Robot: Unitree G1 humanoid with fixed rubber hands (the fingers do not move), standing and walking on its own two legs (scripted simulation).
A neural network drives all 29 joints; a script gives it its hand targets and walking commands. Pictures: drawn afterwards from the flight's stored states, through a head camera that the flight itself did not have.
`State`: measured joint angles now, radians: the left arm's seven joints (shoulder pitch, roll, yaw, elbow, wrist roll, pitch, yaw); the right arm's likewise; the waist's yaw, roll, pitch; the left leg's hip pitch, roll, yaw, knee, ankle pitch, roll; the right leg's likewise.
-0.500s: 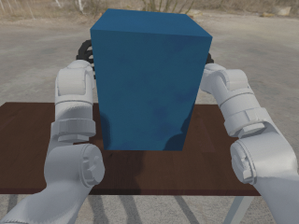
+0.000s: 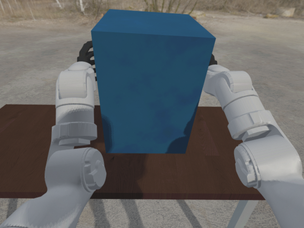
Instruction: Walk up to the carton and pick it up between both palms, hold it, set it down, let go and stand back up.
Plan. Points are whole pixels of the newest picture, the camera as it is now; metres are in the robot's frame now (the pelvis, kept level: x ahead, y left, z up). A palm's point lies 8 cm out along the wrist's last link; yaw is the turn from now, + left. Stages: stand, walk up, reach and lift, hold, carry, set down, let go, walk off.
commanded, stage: hold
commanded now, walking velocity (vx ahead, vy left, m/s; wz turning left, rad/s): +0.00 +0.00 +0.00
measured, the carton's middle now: (147, 82) +0.39 +0.01 +0.28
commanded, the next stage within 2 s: set down in 1.52 s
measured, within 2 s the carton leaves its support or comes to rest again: neither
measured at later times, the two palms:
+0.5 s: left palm (85, 71) +0.37 +0.16 +0.32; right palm (208, 75) +0.37 -0.14 +0.30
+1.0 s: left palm (86, 70) +0.37 +0.16 +0.32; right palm (208, 74) +0.37 -0.14 +0.31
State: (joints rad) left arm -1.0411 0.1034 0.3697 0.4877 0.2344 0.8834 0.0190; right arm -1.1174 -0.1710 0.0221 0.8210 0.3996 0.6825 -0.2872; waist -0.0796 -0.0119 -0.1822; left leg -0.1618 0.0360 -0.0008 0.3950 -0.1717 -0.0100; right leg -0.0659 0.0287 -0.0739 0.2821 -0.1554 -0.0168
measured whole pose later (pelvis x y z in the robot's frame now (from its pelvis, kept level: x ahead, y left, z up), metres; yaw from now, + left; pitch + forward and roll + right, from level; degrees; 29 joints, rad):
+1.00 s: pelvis +0.00 +0.00 +0.00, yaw +0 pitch -3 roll -2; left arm -1.06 0.11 0.38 0.51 0.23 0.87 0.02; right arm -1.12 -0.17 0.03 0.83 0.40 0.68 -0.28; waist -0.07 -0.01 -0.19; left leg -0.17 0.04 0.00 0.39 -0.17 -0.01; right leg -0.08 0.03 -0.07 0.28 -0.15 -0.02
